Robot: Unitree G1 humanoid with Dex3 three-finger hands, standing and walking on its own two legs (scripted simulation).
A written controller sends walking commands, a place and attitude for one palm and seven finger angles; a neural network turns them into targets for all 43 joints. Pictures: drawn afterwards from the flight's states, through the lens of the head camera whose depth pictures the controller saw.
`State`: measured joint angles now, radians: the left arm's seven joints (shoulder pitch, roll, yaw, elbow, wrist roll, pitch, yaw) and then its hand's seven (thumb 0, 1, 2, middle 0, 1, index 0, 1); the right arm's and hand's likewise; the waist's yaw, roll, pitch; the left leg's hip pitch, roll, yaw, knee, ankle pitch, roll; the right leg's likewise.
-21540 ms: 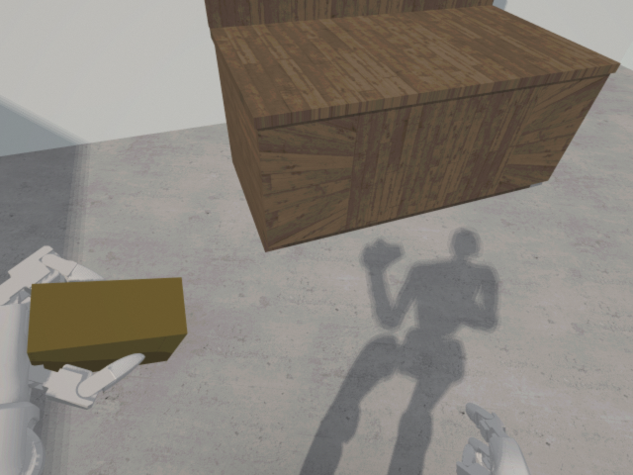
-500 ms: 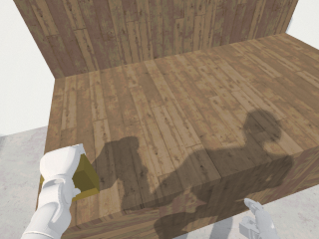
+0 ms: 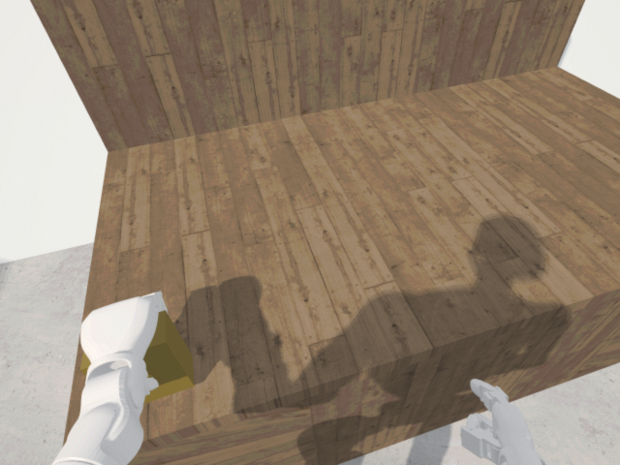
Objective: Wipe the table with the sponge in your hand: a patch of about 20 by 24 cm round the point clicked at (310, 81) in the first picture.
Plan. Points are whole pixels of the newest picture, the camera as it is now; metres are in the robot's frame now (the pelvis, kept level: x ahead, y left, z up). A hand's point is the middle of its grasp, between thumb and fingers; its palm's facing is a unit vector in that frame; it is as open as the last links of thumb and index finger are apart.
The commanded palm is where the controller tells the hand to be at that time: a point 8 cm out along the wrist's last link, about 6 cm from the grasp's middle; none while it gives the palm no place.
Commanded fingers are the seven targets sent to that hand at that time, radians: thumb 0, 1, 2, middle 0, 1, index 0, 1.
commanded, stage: lower the sponge onto the table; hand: left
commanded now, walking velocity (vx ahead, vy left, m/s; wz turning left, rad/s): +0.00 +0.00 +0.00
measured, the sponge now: (148, 368) +0.24 +0.28 -0.04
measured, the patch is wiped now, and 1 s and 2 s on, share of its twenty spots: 0.00 0.05 0.05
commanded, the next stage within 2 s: wipe forward along the first lane in 0.34 s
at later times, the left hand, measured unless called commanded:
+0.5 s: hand (138, 350) +0.25 +0.29 +0.00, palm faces -0.08 -0.07 -0.99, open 9.8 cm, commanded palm +0.23 +0.29 +0.05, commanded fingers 0.00 0.10 1.30 -1.20 -1.60 -1.20 -1.60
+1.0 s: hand (137, 320) +0.29 +0.31 +0.00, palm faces -0.11 +0.00 -0.99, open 9.8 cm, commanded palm +0.28 +0.31 +0.03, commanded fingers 0.00 0.10 1.30 -1.20 -1.60 -1.20 -1.60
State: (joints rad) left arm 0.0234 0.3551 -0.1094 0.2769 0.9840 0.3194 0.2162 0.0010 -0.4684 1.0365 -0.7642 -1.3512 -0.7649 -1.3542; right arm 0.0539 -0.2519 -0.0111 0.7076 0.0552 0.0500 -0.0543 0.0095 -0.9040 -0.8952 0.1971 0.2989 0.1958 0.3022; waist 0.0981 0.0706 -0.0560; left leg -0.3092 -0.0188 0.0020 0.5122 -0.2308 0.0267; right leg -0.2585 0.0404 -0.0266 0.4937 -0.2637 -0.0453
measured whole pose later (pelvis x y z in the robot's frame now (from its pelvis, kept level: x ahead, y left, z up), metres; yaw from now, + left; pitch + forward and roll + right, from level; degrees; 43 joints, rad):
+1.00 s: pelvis -0.03 +0.00 -0.02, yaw +0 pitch +7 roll -1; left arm -0.32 0.43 -0.04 0.71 1.01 0.21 0.27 0.01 -0.50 1.07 -0.78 -1.34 -0.78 -1.35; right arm 0.17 -0.27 -0.03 0.73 0.08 0.09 -0.07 0.01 -0.90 -0.90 0.20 0.30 0.20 0.30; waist 0.04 0.06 -0.11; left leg -0.54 -0.01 -0.02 0.66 -0.25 0.02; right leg -0.48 0.05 -0.05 0.63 -0.28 -0.05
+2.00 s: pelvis -0.03 +0.02 -0.03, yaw +0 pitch +16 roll -4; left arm -0.75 0.59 0.00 1.14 1.07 0.13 0.28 0.02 -0.53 1.11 -0.79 -1.34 -0.79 -1.36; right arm 0.26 -0.26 -0.01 0.73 0.07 0.10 -0.04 0.00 -0.90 -0.89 0.20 0.30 0.20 0.30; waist -0.05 0.05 -0.15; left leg -0.79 -0.01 -0.02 0.80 -0.29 0.05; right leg -0.70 0.05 -0.06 0.71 -0.29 -0.02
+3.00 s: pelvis +0.01 +0.02 -0.02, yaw +0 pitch +15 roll -3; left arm -0.79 0.40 -0.11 1.14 1.03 0.30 0.34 0.00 -0.50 1.11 -0.75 -1.39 -0.75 -1.41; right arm 0.21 -0.24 -0.03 0.77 0.05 0.14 0.00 0.00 -0.90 -0.89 0.20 0.30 0.20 0.30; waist -0.05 0.04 -0.15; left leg -0.66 -0.01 -0.02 0.70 -0.30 0.05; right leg -0.57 0.05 -0.05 0.60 -0.30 -0.02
